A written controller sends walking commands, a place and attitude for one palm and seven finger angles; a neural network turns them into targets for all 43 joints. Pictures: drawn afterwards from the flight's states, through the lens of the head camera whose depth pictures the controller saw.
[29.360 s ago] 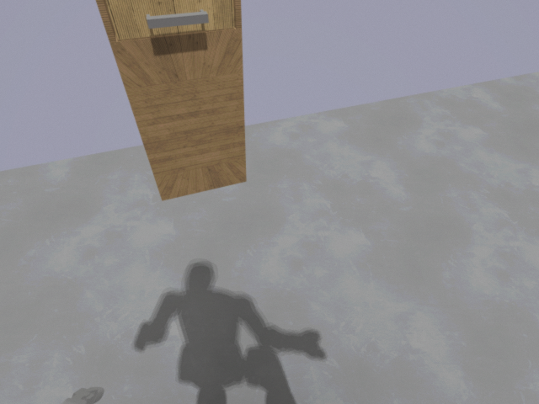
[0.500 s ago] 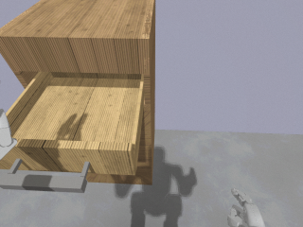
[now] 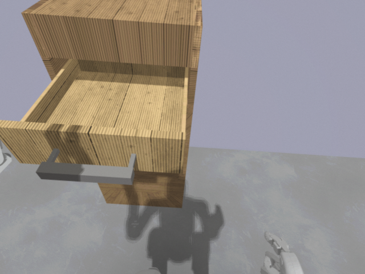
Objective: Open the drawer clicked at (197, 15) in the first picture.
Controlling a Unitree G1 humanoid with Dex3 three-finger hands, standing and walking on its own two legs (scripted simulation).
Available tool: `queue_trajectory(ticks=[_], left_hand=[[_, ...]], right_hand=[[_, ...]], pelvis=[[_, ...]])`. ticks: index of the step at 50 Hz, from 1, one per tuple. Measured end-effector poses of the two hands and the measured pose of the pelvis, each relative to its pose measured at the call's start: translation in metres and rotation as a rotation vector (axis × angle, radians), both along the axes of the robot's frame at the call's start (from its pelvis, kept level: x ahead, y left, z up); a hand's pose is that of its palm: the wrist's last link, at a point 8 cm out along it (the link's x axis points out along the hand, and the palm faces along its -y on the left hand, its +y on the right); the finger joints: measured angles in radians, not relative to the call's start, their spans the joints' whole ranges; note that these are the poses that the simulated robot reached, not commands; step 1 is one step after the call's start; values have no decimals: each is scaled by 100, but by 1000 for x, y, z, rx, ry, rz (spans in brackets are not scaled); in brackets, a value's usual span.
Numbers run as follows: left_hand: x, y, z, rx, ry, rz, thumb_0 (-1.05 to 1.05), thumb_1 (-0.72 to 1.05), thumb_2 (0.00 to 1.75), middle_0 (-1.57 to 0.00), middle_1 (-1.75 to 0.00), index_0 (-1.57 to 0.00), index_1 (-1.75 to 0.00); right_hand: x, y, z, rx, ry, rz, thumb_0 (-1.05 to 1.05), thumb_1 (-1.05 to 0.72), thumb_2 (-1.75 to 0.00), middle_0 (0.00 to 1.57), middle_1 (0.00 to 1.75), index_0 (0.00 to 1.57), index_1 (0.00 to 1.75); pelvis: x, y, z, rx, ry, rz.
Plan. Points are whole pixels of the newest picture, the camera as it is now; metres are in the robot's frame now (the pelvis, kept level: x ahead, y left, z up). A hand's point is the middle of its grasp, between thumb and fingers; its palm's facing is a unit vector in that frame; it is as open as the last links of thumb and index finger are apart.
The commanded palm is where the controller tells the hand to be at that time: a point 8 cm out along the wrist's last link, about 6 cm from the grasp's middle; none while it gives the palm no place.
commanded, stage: step back with the hand held close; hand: left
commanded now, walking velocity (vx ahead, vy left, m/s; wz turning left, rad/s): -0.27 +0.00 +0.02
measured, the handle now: (90, 164) +0.31 +0.22 +0.09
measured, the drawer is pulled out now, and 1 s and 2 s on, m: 0.27 0.27 0.27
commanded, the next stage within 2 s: stop stepping back and stand still in 0.36 s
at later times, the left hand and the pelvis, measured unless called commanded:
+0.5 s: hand out of the picture +0.09 +0.21 +0.28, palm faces +0.38 -0.80 -0.46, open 7.4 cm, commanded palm +0.03 +0.28 +0.28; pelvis -0.11 +0.00 +0.00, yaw -2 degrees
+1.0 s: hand out of the picture -0.02 +0.24 +0.29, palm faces +0.53 -0.77 -0.36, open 7.4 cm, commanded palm -0.06 +0.29 +0.28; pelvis -0.19 +0.01 +0.01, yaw -1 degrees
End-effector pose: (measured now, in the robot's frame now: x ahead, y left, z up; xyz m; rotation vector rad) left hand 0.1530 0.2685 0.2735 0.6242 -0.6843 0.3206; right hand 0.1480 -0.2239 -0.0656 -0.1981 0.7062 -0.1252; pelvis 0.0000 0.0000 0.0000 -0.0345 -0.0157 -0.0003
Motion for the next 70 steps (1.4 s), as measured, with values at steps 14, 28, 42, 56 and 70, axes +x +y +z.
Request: queue_trajectory(ticks=[14,28,42,56,70], left_hand=[[-43,29,9,-39,-119,-5,1,89,90,-21,-30,-21,-30],[-109,-8,18,69,-35,-103,1,89,90,-22,-30,-21,-30],[-170,3,2,-30,82,-34,2,89,90,-22,-30,-21,-30],[-206,34,2,-135,-86,83,1,89,90,-21,-30,-21,-30],[-222,10,14,6,-2,58,1,89,90,-22,-30,-21,-30]], right_hand=[[-54,11,6,-33,22,-24,1,-91,-90,20,30,21,30],[-120,-3,3,8,45,-68,1,-90,-90,20,30,21,30],[-185,-4,18,-15,-16,-82,1,-91,-90,20,30,20,30],[-215,-1,1,-19,-7,-68,1,-91,-90,20,30,21,30],[-228,-7,-4,-10,95,-21,1,-90,-90,20,30,21,30]], pelvis=[[-50,16,3,-44,16,-18],[-112,3,9,8,26,-56],[-173,8,15,0,-10,-20],[-207,12,2,9,-36,6],[-204,7,16,45,3,21]])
